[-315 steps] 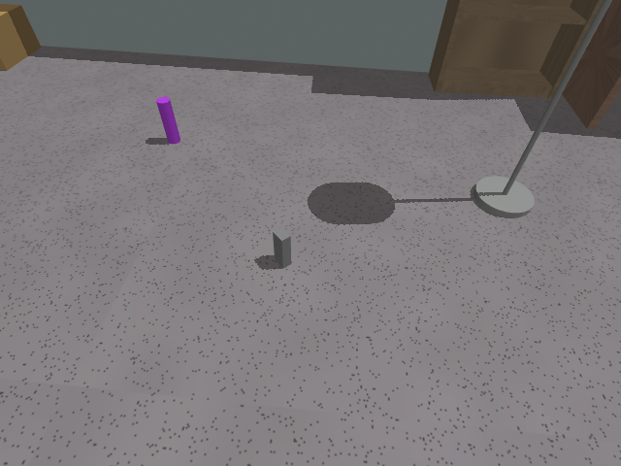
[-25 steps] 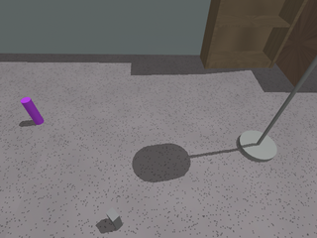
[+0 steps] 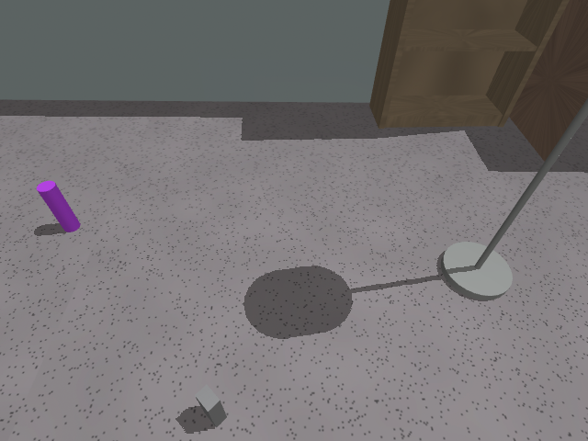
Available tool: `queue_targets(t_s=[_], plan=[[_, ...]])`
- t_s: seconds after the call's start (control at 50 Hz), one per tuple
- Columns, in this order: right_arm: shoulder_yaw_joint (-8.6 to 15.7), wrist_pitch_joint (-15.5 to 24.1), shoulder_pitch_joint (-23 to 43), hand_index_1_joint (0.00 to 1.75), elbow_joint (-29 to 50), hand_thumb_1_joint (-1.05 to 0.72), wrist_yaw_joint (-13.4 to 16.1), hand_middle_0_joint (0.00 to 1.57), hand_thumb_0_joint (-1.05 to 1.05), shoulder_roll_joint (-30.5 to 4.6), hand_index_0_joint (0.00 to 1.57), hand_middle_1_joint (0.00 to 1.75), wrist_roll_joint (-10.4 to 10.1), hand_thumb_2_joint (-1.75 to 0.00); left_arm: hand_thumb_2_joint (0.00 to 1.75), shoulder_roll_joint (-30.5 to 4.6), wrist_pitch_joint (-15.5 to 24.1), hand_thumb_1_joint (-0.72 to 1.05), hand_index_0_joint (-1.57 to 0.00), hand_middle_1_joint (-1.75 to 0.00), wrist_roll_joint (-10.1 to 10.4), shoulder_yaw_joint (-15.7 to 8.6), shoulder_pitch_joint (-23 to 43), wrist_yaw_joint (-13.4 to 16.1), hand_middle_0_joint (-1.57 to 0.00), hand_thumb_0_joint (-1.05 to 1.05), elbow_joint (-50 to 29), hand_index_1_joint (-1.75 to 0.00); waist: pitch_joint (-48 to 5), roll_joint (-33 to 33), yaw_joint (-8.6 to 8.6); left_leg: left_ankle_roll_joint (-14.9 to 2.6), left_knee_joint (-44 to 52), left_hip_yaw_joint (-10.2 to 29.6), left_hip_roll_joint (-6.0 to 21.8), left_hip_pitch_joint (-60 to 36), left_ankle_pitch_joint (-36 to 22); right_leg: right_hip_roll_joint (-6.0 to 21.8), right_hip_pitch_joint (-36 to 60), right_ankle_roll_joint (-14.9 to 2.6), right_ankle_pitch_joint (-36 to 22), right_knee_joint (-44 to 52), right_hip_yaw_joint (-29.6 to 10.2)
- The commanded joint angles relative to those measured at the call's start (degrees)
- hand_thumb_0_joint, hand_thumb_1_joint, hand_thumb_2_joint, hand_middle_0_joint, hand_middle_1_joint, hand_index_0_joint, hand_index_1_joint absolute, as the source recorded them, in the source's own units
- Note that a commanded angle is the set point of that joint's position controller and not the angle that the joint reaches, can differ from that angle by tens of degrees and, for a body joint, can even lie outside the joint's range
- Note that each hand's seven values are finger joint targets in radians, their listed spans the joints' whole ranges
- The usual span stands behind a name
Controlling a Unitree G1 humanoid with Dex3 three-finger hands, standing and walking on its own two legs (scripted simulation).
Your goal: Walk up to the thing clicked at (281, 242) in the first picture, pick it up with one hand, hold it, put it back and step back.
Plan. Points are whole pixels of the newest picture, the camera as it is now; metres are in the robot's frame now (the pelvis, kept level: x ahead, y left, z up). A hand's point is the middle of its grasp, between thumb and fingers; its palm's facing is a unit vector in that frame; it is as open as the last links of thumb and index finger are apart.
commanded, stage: stand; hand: left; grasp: from the side
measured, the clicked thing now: (211, 406) +0.38 +0.23 -0.70
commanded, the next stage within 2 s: go down in 0.18 s
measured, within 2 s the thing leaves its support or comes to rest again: neither
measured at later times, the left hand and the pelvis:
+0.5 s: hand out of the picture +0.15 +0.25 -0.17, palm faces +0.04 -0.95 -0.32, open 10.6 cm; pelvis -0.02 +0.00 -0.02, yaw +0 degrees
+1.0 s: hand out of the picture +0.14 +0.28 -0.20, palm faces +0.06 -0.94 -0.32, open 17.3 cm; pelvis -0.01 +0.02 -0.07, yaw +0 degrees
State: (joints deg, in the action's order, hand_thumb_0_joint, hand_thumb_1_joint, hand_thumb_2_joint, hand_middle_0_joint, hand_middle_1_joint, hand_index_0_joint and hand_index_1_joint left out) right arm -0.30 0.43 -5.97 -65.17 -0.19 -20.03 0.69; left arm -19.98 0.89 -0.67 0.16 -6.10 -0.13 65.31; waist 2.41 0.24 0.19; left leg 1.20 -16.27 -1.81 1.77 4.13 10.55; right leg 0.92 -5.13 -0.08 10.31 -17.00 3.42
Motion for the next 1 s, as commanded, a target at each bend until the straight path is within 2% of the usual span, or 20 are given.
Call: queue_targets(t_s=[0.0,0.24,0.26,0.28,0.3,0.32,0.34,0.38,0.42,0.46,0.52,0.6,0.64,0.66,0.68,0.7,0.74,0.82,0.88,0.98], plan=[[2.07,1.5,2.14,0.3,3.52,-0.9,0.85,0.2,0.0,-12.19,0.2,0.3,-0.1,-0.9,0.9,-12.36,1.11,0.9,-0.2,-0.3,0.14,-2.39,2.1,0.66,-0.2,0.0,-3.28,-0.3,-5.2,0.33,-0.32,-2.01,1.35,5.05,6.96,-1.07,-11.34,7.86,1.12,-1.1,-11.93,2.08,-6.64],[2.22,1.42,1.82,0.3,3.12,-0.9,0.78,0.2,0.0,-12.13,0.2,0.3,-0.11,-0.9,0.9,-12.29,0.97,0.9,-0.2,-0.3,0.23,-2.34,1.95,0.67,-0.2,0.0,-3.0,-0.3,-4.02,0.02,-0.27,-1.85,2.03,5.03,6.68,-0.1,-8.67,7.7,0.61,-1.19,-9.15,2.7,-6.8],[2.17,1.45,1.59,0.3,3.19,-0.84,0.79,0.21,0.0,-11.85,0.2,0.3,-0.07,-0.89,0.82,-12.75,0.97,0.82,-0.12,-0.22,0.2,-2.46,2.3,0.69,-0.12,0.0,-3.23,-0.22,-4.61,-0.59,-0.17,-1.77,2.06,5.21,6.84,-0.44,-9.38,7.68,0.72,-1.4,-9.51,2.3,-6.82],[0.14,4.04,-0.02,0.3,19.35,-0.92,2.03,0.2,0.0,-2.8,0.2,0.3,-3.92,-0.91,0.74,-2.99,6.01,0.74,-0.04,-0.14,3.2,-3.02,22.41,1.55,-0.04,0.0,-23.33,-0.14,1.65,1.6,6.71,-2.03,-2.64,-1.55,-2.08,8.08,-1.53,-0.16,-12.53,-0.51,-5.11,-1.25,-2.67],[0.25,3.84,-3.22,0.3,15.86,-0.93,2.44,0.2,0.0,-4.36,0.2,0.3,-4.11,-0.91,0.66,-4.81,5.0,0.66,-0.04,-0.06,3.08,-3.53,26.59,1.71,-0.02,0.0,-18.05,-0.06,-0.56,0.27,4.93,-2.23,-3.55,-1.03,-2.11,7.86,-0.65,-0.22,-9.8,-0.49,-3.17,-2.03,-1.96],[1.05,3.11,-4.7,0.3,15.29,-0.95,2.69,0.2,0.0,-6.12,0.2,0.3,-3.83,-0.92,0.58,-10.66,2.67,0.58,-0.03,-0.01,1.81,-7.47,17.01,2.09,-0.02,0.0,-8.31,0.0,0.1,-3.59,3.62,-2.52,-5.08,-0.86,-2.27,10.22,0.52,-0.64,-10.45,-0.71,-0.65,-2.62,-1.16],[1.81,2.64,-5.07,0.3,16.81,-0.94,2.63,0.2,0.0,-6.22,0.2,0.3,-3.86,-0.91,0.5,-12.67,2.0,0.5,-0.03,-0.03,1.33,-9.5,12.5,1.49,-0.01,0.0,-6.01,-0.01,-0.67,-2.57,1.45,-2.32,-7.24,-1.06,-2.19,12.37,-0.66,-0.59,-10.82,-0.72,-0.81,-4.2,-1.01],[3.24,3.09,-6.91,0.3,19.52,-0.93,3.13,0.2,0.0,-5.63,0.2,0.3,-3.18,-0.91,0.34,-16.02,2.63,0.34,-0.05,-0.03,-0.62,-11.31,17.02,0.49,-0.04,0.0,-10.82,-0.01,-10.28,-2.8,0.87,-2.65,-10.26,-1.06,-2.59,12.64,-2.89,0.32,-8.96,-0.29,-4.05,-7.56,-2.03],[4.22,3.35,-8.81,0.3,21.11,-0.92,2.67,0.2,0.0,-5.12,0.2,0.3,-2.17,-0.9,0.18,-13.99,1.26,0.18,-0.06,-0.03,-2.8,-12.64,7.32,-0.98,-0.05,0.0,-4.85,-0.02,-13.52,-2.46,0.25,-2.39,-14.03,-0.46,-2.92,16.48,-5.26,0.43,-9.69,-0.47,-6.99,-11.87,-2.06],[5.05,3.41,-8.94,0.3,23.87,-0.9,2.38,0.2,0.0,-4.88,0.2,0.3,-2.07,-0.9,0.07,-14.97,0.48,0.05,-0.08,-0.03,-3.57,-15.82,2.4,-1.36,-0.06,0.0,-8.21,-0.01,-19.33,0.8,-2.58,-1.84,-16.13,-0.46,-3.47,16.62,-8.75,0.44,-7.16,-0.93,-10.07,-14.63,-2.11],[4.77,3.39,-7.79,0.3,26.82,-0.89,2.26,0.2,0.0,-4.24,0.2,0.3,-2.11,-0.89,0.04,-12.26,-1.58,-0.07,-0.08,-0.03,-3.38,-14.34,6.18,-1.41,-0.07,0.0,-12.72,-0.01,-16.42,3.54,-1.04,-1.29,-18.4,-0.23,-3.14,19.18,-7.37,-0.18,-12.81,-1.21,-7.43,-16.68,-1.86],[5.11,4.12,-6.6,0.3,31.16,-0.87,2.04,0.2,0.0,-3.98,0.2,0.3,-2.36,-0.89,0.01,-12.91,-3.33,-0.3,-0.09,-0.04,-2.83,-16.16,3.95,-1.88,-0.08,0.0,-19.38,-0.03,-16.57,1.79,-0.64,-1.43,-22.58,0.47,-2.3,23.82,-2.96,-0.69,-18.51,-1.38,-1.81,-20.38,-1.32],[5.01,4.87,-6.65,0.3,32.58,-0.84,2.1,0.2,0.0,-3.77,0.2,0.3,-2.44,-0.88,0.0,-9.89,-4.14,-0.4,-0.1,-0.05,-2.27,-14.42,1.69,-2.7,-0.09,0.0,-21.19,-0.03,-14.94,0.8,0.35,-1.45,-24.22,0.94,-1.87,25.76,-0.1,-1.02,-22.23,-1.34,1.35,-22.17,-0.93],[5.35,5.31,-7.18,0.3,32.9,-0.84,2.26,0.2,0.0,-3.98,0.2,0.3,-2.35,-0.88,0.0,-10.71,-4.1,-0.45,-0.1,-0.05,-2.19,-15.25,2.9,-2.86,-0.09,0.0,-24.45,-0.04,-16.57,1.46,0.45,-1.47,-25.41,1.13,-1.61,25.88,-0.13,-1.05,-23.49,-1.33,1.24,-23.6,-0.98],[5.38,5.8,-7.13,0.3,33.47,-0.83,2.39,0.2,0.0,-3.72,0.2,0.3,-2.28,-0.88,0.0,-10.44,-4.16,-0.48,-0.1,-0.05,-2.03,-14.69,3.66,-3.15,-0.09,0.0,-26.68,-0.03,-17.21,1.95,0.92,-1.42,-26.62,1.42,-1.56,26.54,0.0,-0.99,-24.54,-1.2,1.32,-24.95,-0.87],[5.65,6.09,-7.98,0.3,33.54,-0.83,2.57,0.2,0.0,-4.0,0.2,0.3,-2.26,-0.88,0.0,-11.37,-4.53,-0.53,-0.1,-0.05,-1.98,-16.32,1.79,-3.14,-0.09,0.0,-26.37,-0.04,-18.17,1.76,0.97,-1.46,-27.62,1.59,-1.28,26.95,0.22,-1.09,-25.69,-1.2,1.56,-26.2,-0.92],[5.53,6.86,-7.91,0.3,35.1,-0.82,2.81,0.2,0.0,-3.45,0.2,0.3,-2.2,-0.88,0.0,-10.15,-4.42,-0.57,-0.1,-0.05,-1.54,-15.14,3.25,-3.33,-0.09,0.0,-33.81,-0.04,-19.83,2.87,1.36,-1.44,-29.72,1.71,-1.21,27.37,-0.41,-0.89,-27.37,-1.11,0.93,-28.33,-1.04],[5.62,8.19,-7.79,0.3,36.48,-0.82,3.31,0.2,0.0,-3.58,0.2,0.3,-1.98,-0.88,0.0,-11.68,-5.88,-0.61,-0.1,-0.05,-1.67,-17.27,-2.24,-2.93,-0.09,0.0,-38.8,-0.04,-20.76,4.24,0.71,-0.85,-31.42,3.23,-0.25,29.22,-1.29,-1.17,-30.6,-1.39,1.96,-31.92,-0.27],[5.38,8.59,-7.79,0.3,37.86,-0.82,3.79,0.2,0.0,-3.38,0.2,0.3,-2.07,-0.88,0.0,-11.05,-7.99,-0.59,-0.09,-0.04,-1.52,-16.91,-5.67,-2.98,-0.09,0.0,-44.02,-0.03,-21.8,4.86,1.1,-0.94,-32.65,3.06,-0.46,28.86,-2.73,-1.01,-30.45,-1.28,0.67,-32.56,-0.49],[4.77,9.53,-7.12,0.3,39.01,-0.82,4.56,0.2,0.0,-2.7,0.2,0.3,-1.9,-0.88,0.0,-10.51,-11.5,-0.57,-0.08,-0.03,-1.22,-17.71,-10.0,-2.31,-0.07,0.0,-46.14,-0.02,-19.28,4.31,1.2,-1.22,-34.58,3.11,-0.63,32.8,0.7,-0.98,-32.6,-1.03,3.11,-33.51,-0.39]])
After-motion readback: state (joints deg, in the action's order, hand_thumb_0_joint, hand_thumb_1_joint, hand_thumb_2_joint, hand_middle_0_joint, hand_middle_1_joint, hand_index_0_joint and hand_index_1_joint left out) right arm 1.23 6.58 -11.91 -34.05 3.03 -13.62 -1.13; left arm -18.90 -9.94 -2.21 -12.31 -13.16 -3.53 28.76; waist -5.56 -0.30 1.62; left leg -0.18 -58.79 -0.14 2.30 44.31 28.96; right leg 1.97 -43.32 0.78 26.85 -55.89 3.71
